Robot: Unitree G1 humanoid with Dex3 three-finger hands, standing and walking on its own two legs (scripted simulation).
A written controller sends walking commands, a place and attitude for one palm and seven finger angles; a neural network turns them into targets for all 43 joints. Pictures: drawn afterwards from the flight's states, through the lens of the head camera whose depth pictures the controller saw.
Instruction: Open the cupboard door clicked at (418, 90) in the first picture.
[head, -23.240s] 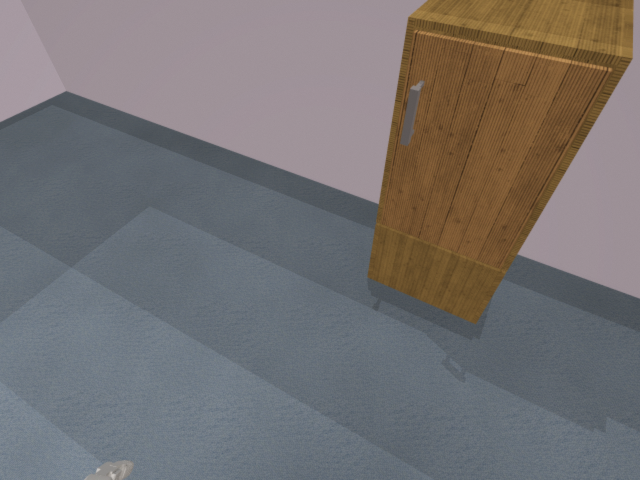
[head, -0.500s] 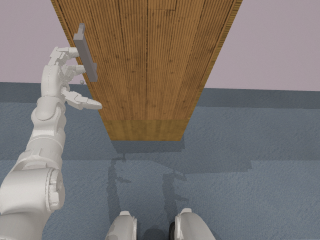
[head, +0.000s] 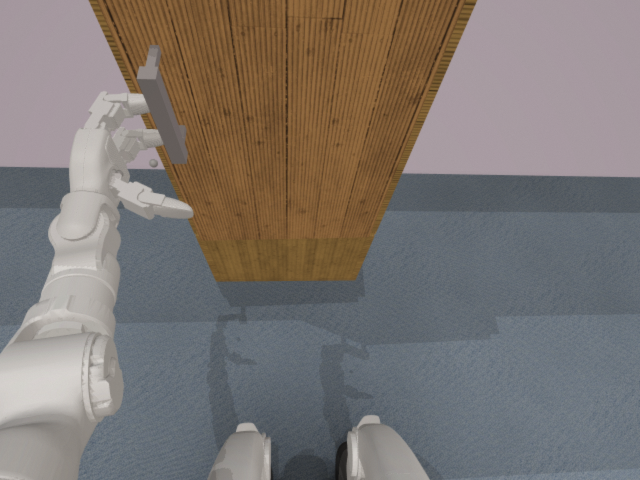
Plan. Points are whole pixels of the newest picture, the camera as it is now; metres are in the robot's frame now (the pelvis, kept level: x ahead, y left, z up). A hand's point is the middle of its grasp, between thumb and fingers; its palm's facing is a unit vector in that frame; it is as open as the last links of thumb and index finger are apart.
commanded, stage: move the hooked fingers beside the handle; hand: left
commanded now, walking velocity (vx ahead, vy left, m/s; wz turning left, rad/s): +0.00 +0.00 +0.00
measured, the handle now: (167, 109) +0.56 +0.18 +0.07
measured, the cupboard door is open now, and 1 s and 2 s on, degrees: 1 1 1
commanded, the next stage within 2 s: none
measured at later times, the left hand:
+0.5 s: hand (147, 149) +0.50 +0.20 +0.06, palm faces -0.02 -1.00 -0.03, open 14.0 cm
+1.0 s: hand (125, 149) +0.50 +0.22 +0.06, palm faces -0.03 -1.00 -0.02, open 14.0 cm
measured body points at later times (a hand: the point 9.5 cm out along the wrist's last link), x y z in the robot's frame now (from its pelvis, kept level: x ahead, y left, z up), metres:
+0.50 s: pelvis +0.00 +0.00 +0.00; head +0.13 +0.02 +0.42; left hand +0.50 +0.25 +0.06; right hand +0.01 -0.26 -0.11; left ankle +0.00 +0.10 -0.66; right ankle +0.02 -0.12 -0.66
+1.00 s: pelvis -0.01 +0.01 -0.01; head +0.13 +0.03 +0.42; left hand +0.50 +0.28 +0.07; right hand +0.00 -0.27 -0.11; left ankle +0.00 +0.10 -0.66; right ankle +0.02 -0.12 -0.66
